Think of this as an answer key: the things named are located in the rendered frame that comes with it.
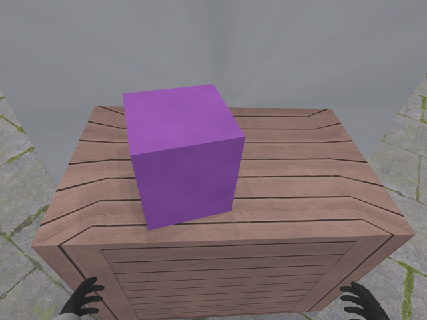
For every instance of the right robot hand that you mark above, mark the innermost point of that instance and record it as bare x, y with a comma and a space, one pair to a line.
371, 307

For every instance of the left robot hand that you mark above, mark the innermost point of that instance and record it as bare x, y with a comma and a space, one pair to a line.
78, 299

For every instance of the pedestal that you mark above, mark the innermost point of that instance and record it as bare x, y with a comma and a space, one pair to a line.
309, 216

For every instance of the carton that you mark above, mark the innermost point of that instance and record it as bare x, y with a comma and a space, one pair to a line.
185, 148

